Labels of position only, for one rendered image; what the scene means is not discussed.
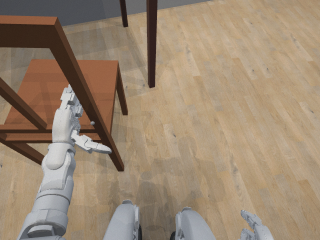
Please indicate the chair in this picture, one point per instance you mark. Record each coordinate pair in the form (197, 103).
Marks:
(94, 82)

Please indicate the left robot forearm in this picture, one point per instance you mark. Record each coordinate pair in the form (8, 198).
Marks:
(48, 216)

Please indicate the robot left hand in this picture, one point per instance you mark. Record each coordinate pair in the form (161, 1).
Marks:
(66, 119)

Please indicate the robot right hand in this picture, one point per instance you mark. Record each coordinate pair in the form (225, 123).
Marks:
(261, 232)

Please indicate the right robot shin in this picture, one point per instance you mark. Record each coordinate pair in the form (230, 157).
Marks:
(185, 208)

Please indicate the table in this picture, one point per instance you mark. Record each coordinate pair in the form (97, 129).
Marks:
(151, 18)

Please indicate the left robot thigh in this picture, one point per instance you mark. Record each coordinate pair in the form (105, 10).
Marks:
(124, 222)

